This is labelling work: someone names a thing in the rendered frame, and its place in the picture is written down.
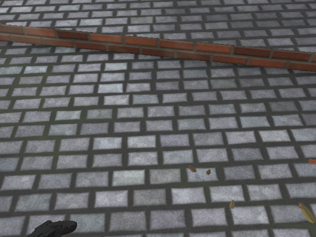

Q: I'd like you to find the left robot hand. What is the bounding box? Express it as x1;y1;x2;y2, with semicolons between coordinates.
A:
28;220;77;237

